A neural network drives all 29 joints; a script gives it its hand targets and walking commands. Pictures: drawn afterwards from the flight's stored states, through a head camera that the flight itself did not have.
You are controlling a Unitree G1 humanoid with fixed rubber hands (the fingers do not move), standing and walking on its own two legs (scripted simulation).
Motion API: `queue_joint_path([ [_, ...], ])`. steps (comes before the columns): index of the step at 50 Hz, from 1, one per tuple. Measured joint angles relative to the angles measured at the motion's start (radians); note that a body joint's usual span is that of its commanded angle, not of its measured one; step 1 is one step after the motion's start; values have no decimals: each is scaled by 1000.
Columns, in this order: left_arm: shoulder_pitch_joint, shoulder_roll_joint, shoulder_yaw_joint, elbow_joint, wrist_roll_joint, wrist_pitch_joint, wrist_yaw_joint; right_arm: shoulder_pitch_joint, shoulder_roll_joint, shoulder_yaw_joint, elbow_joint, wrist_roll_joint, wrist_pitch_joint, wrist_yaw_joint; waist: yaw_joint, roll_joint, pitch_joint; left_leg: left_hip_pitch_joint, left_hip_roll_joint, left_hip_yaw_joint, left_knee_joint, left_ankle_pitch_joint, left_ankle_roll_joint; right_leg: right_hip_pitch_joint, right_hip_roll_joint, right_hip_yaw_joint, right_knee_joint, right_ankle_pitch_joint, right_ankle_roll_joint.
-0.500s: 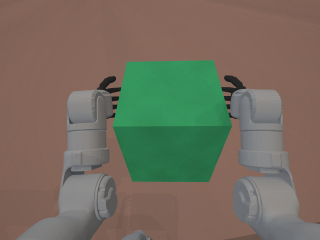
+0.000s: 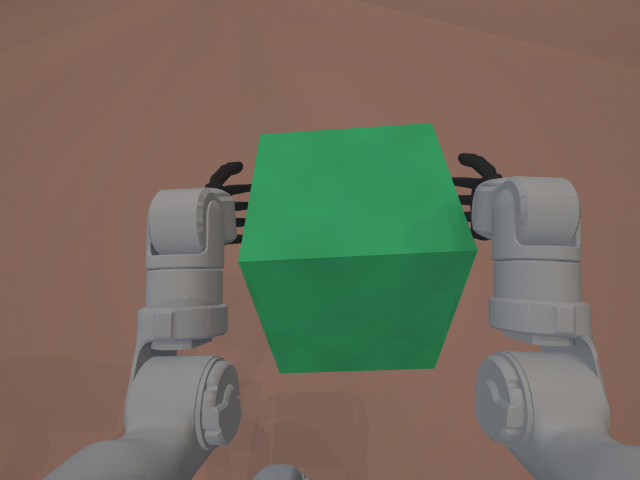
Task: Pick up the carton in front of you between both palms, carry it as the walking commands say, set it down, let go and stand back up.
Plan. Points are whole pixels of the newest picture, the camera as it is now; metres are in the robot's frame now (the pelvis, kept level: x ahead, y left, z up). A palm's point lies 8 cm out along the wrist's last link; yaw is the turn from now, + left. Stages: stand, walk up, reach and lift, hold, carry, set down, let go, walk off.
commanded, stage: carry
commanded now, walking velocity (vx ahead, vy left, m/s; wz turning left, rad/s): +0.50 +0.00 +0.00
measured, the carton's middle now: (350, 256) +0.37 +0.01 +0.08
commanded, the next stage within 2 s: none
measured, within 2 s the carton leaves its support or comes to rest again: neither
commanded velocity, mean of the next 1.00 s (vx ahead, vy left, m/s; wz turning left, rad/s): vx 0.41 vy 0.00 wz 0.00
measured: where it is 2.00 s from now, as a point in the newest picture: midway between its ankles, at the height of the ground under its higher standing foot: (353, 315)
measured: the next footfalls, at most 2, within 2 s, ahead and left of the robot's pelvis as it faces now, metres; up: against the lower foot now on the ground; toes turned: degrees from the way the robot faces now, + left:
left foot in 0.28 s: +0.38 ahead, +0.11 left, +0.00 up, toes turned +7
right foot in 0.76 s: +0.70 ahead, -0.10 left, +0.00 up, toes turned -10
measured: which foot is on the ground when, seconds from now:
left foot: up 0.00-0.26, down 0.28-0.76, up 0.78-1.00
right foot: down 0.00-0.28, up 0.30-0.74, down 0.76-1.00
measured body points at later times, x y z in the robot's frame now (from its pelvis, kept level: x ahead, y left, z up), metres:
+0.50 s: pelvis +0.33 +0.05 +0.01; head +0.38 +0.06 +0.46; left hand +0.66 +0.18 +0.06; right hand +0.63 -0.12 +0.07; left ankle +0.34 +0.11 -0.74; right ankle +0.33 -0.11 -0.67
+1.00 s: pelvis +0.64 -0.02 +0.01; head +0.62 -0.03 +0.46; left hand +0.91 +0.14 +0.09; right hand +0.92 -0.16 +0.08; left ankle +0.68 +0.12 -0.68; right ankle +0.66 -0.09 -0.74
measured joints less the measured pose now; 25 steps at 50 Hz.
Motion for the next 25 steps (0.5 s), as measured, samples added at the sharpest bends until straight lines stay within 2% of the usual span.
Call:
queue_joint_path([
  [7,48,-29,15,54,13,-64,-3,53,26,-16,30,-37,-47,11,6,3,-16,-107,33,39,-361,179,-17,186,-1,9,-127,-71,24],
  [11,99,-40,-5,46,20,-96,-4,111,31,-2,18,-32,-81,17,-7,6,-19,-47,16,94,-589,317,10,295,-3,15,-138,-158,56],
  [13,129,-41,-12,21,19,-103,-5,136,40,9,7,-30,-97,17,-23,3,-17,29,-4,135,-691,359,27,324,-13,21,-62,-230,74],
  [14,146,-37,-16,6,17,-107,-6,150,49,16,0,-31,-109,17,-33,-5,-18,56,-10,148,-697,374,50,306,-24,27,37,-268,80],
  [15,163,-33,-16,-7,16,-116,-9,170,62,23,-9,-36,-128,17,-42,-26,-11,51,-19,161,-646,340,71,254,-43,50,181,-260,82],
  [16,185,-32,-14,-23,14,-122,-12,192,76,30,-18,-42,-142,17,-49,-33,-3,52,-19,167,-609,292,84,184,-39,87,342,-250,83],
  [18,239,-43,-16,-64,15,-123,-14,256,103,37,-64,-51,-152,17,-55,-26,17,88,-11,168,-614,232,90,44,-19,119,581,-220,78],
  [19,267,-55,-19,-92,19,-121,-14,297,115,39,-101,-52,-152,17,-56,-21,27,116,-7,167,-642,228,77,-17,-18,117,632,-191,79],
  [21,326,-85,-27,-162,27,-123,-14,382,138,39,-193,-50,-155,17,-58,-13,44,174,-3,162,-705,227,71,-112,-28,103,617,-141,87],
  [24,420,-137,-44,-286,42,-146,-15,498,179,36,-340,-49,-177,20,-65,-4,58,258,3,150,-788,218,69,-206,-44,86,478,-107,103],
  [25,454,-153,-48,-327,40,-156,-29,535,194,33,-385,-40,-185,38,-67,-3,56,286,5,146,-809,211,65,-227,-49,81,426,-92,107],
])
